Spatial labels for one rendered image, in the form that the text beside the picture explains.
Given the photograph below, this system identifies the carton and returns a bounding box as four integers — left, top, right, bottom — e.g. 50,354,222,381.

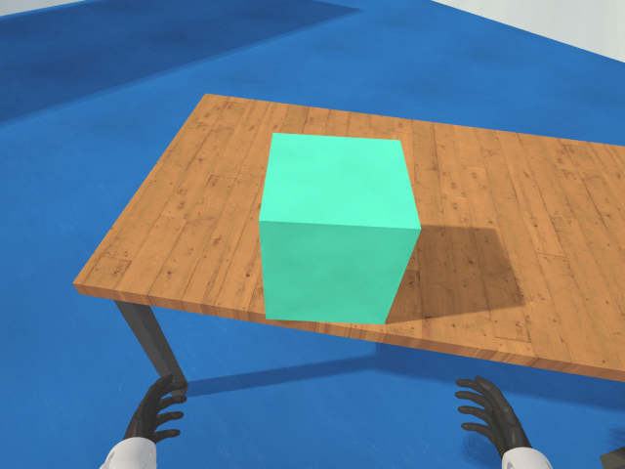
259,133,421,324

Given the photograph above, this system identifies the robot right hand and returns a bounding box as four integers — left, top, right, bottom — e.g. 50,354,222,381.
455,376,532,459

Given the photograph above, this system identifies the left robot forearm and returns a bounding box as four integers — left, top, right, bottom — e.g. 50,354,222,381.
100,437,156,469

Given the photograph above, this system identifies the robot left hand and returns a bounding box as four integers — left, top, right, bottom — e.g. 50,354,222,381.
123,374,188,444

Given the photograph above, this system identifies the right robot forearm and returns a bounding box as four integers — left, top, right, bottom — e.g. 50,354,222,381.
502,448,553,469

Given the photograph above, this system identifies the table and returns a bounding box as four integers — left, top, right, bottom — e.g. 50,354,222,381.
72,94,625,469

